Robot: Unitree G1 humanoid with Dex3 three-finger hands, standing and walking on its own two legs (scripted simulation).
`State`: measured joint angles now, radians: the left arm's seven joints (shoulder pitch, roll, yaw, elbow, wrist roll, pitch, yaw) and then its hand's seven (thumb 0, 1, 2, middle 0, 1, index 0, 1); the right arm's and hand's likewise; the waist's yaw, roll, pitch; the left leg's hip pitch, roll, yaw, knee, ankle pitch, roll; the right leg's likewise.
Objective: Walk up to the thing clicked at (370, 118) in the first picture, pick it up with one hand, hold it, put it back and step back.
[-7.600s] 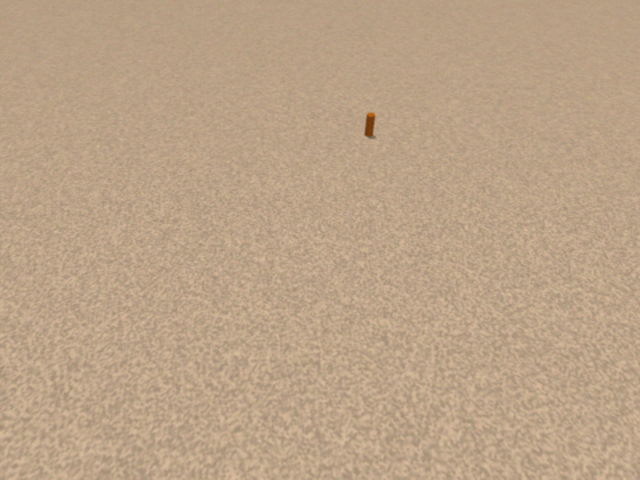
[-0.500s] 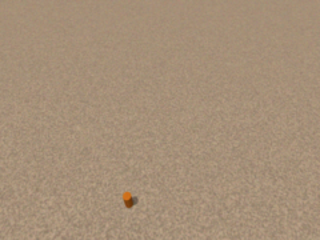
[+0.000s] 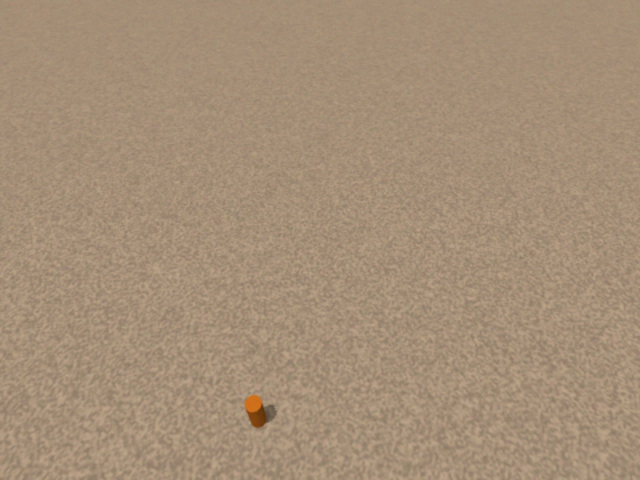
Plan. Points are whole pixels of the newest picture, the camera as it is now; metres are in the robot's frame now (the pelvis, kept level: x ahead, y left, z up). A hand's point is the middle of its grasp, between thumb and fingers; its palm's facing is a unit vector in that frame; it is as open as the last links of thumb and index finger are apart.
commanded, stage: stand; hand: left
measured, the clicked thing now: (256, 411) +0.47 +0.22 -0.72
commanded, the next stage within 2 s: none
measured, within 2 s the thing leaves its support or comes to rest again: neither
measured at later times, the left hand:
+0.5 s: hand out of the picture +0.07 +0.24 -0.15, palm faces -0.01 -0.94 -0.35, open 7.4 cm
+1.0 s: hand out of the picture +0.08 +0.24 -0.15, palm faces -0.01 -0.93 -0.36, open 7.4 cm
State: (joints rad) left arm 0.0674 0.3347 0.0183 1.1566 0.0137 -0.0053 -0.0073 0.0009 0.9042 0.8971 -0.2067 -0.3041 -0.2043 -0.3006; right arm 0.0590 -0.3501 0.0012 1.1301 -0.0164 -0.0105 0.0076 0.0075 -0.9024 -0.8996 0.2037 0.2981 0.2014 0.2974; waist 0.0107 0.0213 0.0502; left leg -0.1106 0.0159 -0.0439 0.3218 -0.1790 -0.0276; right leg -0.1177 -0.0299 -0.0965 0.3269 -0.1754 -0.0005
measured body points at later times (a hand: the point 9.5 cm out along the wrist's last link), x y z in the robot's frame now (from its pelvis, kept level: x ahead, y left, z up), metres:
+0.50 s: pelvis +0.00 -0.01 +0.00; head +0.01 -0.02 +0.45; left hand +0.08 +0.29 -0.13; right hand +0.07 -0.31 -0.14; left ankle +0.00 +0.14 -0.75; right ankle +0.00 -0.11 -0.75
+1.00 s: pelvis +0.00 -0.02 +0.00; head +0.01 -0.02 +0.45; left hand +0.08 +0.29 -0.13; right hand +0.08 -0.31 -0.14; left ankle +0.00 +0.14 -0.75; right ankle +0.00 -0.11 -0.75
